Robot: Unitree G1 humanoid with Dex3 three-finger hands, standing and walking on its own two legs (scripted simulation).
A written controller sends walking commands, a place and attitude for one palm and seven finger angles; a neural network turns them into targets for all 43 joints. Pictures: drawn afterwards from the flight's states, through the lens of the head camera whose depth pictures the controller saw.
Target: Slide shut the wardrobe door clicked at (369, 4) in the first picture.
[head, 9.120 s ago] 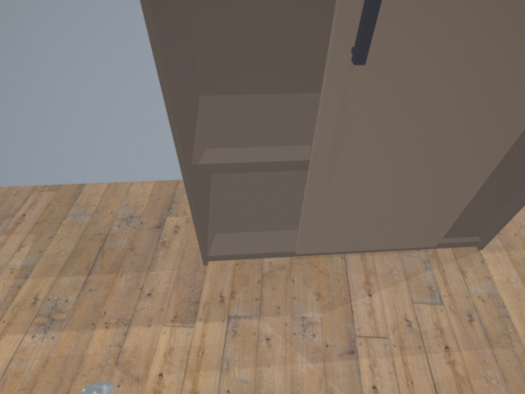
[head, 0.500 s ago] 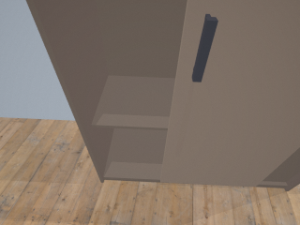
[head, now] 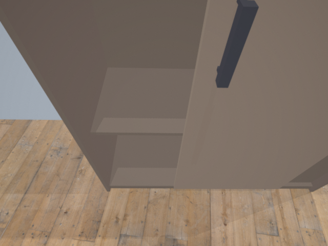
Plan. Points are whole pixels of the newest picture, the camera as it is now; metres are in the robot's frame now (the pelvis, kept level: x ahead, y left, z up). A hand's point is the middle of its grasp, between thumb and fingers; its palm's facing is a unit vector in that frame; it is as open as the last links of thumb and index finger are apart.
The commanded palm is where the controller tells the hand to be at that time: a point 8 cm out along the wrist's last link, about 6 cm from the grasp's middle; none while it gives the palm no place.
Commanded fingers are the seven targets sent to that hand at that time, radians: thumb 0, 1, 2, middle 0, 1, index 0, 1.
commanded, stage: come to a stop and stand still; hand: right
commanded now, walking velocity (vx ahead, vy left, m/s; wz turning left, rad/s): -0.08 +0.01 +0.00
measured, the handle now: (230, 45) +0.47 -0.11 +0.25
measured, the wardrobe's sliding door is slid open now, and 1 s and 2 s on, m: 0.39 0.39 0.39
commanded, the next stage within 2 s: none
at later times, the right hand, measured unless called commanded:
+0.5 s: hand out of the picture +0.02 -0.24 -0.16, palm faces -0.03 +0.97 -0.23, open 7.4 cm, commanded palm none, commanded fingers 0.00 -0.90 -0.90 0.20 0.30 0.20 0.30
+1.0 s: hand out of the picture -0.09 -0.24 -0.17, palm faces +0.01 +0.99 -0.17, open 7.4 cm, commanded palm none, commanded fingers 0.00 -0.90 -0.90 0.20 0.30 0.20 0.30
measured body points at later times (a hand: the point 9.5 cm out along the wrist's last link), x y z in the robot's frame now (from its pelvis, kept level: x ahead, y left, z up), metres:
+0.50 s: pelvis -0.05 -0.06 +0.00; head -0.06 -0.05 +0.45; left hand +0.00 +0.18 -0.15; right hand +0.02 -0.29 -0.14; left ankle -0.05 +0.09 -0.73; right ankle -0.01 -0.10 -0.73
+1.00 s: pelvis -0.05 -0.08 +0.01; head -0.04 -0.09 +0.46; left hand -0.03 +0.15 -0.15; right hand -0.09 -0.29 -0.16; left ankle -0.05 +0.09 -0.73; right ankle -0.01 -0.10 -0.73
